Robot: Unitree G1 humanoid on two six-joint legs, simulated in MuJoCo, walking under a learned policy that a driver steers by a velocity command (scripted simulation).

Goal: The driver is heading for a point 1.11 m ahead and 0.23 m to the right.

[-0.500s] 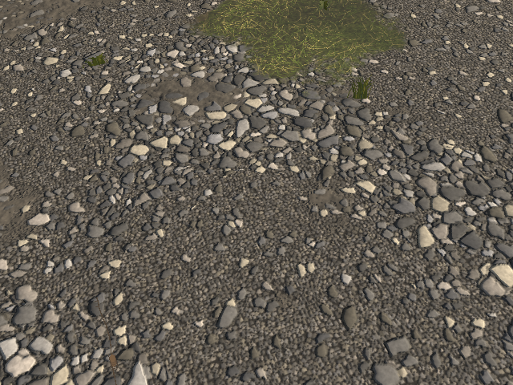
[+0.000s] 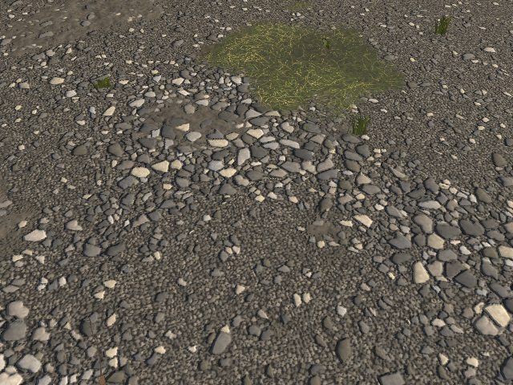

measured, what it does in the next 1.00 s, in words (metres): walks ahead: left foot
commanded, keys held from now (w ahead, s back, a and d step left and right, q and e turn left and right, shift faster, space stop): w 0.52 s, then w+e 0.48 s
